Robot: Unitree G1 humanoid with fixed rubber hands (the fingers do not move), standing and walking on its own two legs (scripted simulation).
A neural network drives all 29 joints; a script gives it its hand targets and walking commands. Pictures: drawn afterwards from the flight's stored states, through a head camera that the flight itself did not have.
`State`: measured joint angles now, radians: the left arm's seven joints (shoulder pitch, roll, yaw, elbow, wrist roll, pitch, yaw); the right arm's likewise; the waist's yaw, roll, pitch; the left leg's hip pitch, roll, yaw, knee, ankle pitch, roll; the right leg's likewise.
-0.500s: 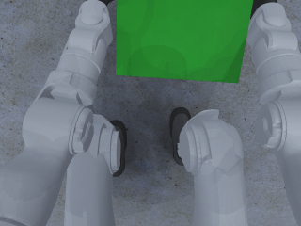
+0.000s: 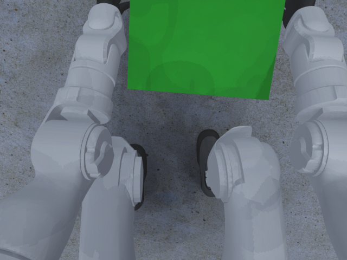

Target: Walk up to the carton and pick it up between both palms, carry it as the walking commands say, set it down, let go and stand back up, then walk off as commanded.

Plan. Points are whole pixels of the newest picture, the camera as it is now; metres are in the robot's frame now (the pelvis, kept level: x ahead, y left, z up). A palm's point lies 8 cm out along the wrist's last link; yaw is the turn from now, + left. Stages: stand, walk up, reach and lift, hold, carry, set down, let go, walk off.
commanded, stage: reach and lift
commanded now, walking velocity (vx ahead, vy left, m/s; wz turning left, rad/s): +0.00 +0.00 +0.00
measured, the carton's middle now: (197, 27) +0.52 -0.10 -0.23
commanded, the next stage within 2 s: none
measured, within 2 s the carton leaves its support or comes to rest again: leaves its support in 0.16 s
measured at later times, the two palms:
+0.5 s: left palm out of the picture +0.55 +0.05 -0.10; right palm out of the picture +0.51 -0.27 -0.10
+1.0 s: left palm out of the picture +0.54 +0.05 -0.04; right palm out of the picture +0.51 -0.26 -0.05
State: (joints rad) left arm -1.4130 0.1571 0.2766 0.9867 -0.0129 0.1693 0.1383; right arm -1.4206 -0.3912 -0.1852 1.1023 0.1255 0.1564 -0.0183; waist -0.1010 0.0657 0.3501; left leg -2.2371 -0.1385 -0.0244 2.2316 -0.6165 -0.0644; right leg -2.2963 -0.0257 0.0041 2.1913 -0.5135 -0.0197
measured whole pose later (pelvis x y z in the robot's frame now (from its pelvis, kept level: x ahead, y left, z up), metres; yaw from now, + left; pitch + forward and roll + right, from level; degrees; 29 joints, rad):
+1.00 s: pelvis +0.01 +0.00 +0.06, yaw -1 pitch +44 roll +4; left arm -1.18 0.03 0.40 0.70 0.07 0.29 0.12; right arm -1.22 -0.25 -0.32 0.80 -0.07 0.33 -0.05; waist -0.07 0.07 0.03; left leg -2.16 -0.15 -0.04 1.99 -0.61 -0.08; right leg -2.24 0.07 0.06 1.97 -0.49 0.01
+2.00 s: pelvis +0.02 +0.00 +0.18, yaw -3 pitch +40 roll +3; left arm -0.93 -0.05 0.44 0.69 0.14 0.29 0.08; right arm -0.97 -0.11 -0.40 0.76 -0.16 0.35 -0.03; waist -0.05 0.05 -0.15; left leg -1.76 -0.15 -0.07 1.62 -0.55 -0.06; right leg -1.84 0.10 0.09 1.60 -0.45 0.03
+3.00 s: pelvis +0.07 +0.00 +0.32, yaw -4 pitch +28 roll +1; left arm -0.53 -0.13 0.36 0.59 0.17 0.26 0.05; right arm -0.58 0.00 -0.36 0.66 -0.16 0.30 -0.01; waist -0.04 0.04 -0.20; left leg -1.14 -0.12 -0.12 1.10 -0.46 -0.02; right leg -1.21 0.09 0.12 1.09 -0.38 0.01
